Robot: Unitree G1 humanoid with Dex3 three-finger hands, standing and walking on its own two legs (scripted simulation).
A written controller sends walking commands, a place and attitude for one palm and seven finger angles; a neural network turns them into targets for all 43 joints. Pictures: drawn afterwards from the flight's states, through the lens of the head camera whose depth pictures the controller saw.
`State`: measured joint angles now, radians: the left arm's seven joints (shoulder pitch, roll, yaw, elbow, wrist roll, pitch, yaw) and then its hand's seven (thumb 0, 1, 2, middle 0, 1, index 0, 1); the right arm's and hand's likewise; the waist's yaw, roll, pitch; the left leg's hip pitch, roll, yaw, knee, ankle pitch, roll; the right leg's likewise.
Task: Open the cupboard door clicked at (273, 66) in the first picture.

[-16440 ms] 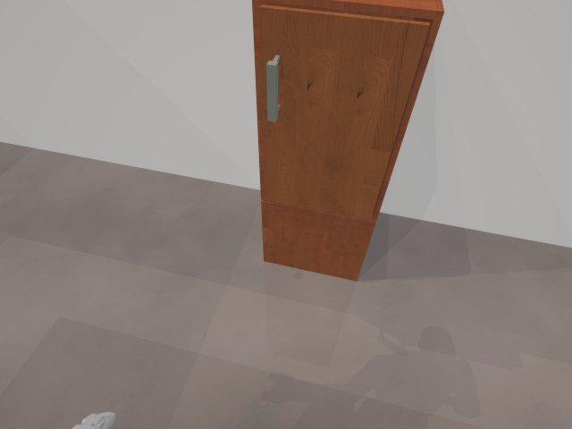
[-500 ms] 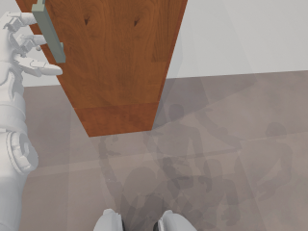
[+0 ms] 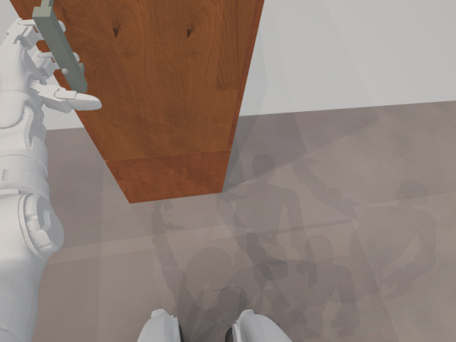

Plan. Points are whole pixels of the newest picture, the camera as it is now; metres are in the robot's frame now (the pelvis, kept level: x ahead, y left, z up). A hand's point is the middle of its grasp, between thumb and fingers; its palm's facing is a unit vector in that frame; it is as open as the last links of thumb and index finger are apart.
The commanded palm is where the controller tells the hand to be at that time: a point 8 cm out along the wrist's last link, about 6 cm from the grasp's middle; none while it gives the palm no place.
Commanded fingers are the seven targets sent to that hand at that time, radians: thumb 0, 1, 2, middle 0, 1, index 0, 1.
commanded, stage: slide the fingers in behind the handle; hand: left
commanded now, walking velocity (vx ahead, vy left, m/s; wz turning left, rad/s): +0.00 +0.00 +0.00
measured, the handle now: (65, 46) +0.60 +0.21 +0.11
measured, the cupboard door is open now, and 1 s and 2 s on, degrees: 0 0 23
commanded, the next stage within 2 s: close the thumb around the handle in 0.44 s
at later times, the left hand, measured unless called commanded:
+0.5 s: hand (65, 75) +0.54 +0.20 +0.11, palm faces +0.06 -1.00 +0.00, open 14.0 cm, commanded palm +0.52 +0.23 +0.10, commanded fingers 0.00 -0.50 0.30 -0.30 -1.20 -0.30 -1.20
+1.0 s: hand (80, 70) +0.55 +0.18 +0.10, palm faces +0.07 -1.00 +0.00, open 8.4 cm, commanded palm +0.53 +0.22 +0.10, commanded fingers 0.00 0.84 0.88 -0.40 -1.34 -0.40 -1.34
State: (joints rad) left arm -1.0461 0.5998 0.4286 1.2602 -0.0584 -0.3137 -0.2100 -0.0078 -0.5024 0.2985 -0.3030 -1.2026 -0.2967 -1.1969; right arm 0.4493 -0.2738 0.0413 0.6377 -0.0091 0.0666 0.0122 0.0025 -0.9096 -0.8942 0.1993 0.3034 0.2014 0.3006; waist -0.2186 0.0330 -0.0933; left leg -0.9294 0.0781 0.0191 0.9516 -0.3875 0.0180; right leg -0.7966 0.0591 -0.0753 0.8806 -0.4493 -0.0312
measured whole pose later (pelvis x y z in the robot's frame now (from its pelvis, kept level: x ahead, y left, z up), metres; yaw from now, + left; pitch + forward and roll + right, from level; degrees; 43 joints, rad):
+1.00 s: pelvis +0.00 +0.01 +0.00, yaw +0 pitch +22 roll -4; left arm -1.07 0.54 0.41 1.27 -0.03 -0.31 -0.13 0.00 0.31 0.65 -0.36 -1.29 -0.36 -1.28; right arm 0.46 -0.26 0.04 0.64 -0.03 0.07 0.03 0.00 -0.91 -0.89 0.20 0.30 0.20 0.30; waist -0.23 0.04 -0.10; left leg -0.94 0.07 0.03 0.96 -0.40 0.03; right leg -0.81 0.05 -0.06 0.89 -0.46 -0.02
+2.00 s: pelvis +0.02 +0.00 +0.02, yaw +1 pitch +13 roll -1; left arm -0.42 0.04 0.18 0.53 -0.11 -0.24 0.29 0.03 0.68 0.73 -0.36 -1.35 -0.37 -1.34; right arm 0.31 -0.24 -0.01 0.57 -0.02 0.04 0.08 0.01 -0.91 -0.89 0.20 0.30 0.20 0.30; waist -0.06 0.04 -0.16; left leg -0.68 0.05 0.05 0.84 -0.39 0.01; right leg -0.58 0.03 -0.04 0.81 -0.46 -0.03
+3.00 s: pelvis +0.01 -0.05 +0.02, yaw +5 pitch +7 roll +1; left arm -0.16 -0.13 -0.21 0.28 0.06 -0.09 0.63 0.01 -0.23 0.42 -0.32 -1.23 -0.31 -1.22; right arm 0.19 -0.19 0.00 0.62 -0.05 0.07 0.03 0.01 -0.91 -0.89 0.20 0.30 0.20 0.30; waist -0.02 0.04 -0.11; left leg -0.56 0.02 -0.03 0.78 -0.33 -0.04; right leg -0.46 0.02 -0.12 0.82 -0.48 -0.09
